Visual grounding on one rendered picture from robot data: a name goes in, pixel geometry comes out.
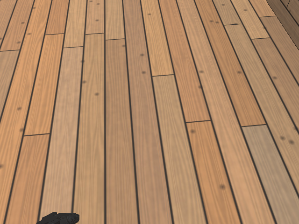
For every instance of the left robot hand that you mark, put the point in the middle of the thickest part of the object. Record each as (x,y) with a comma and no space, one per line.
(61,218)

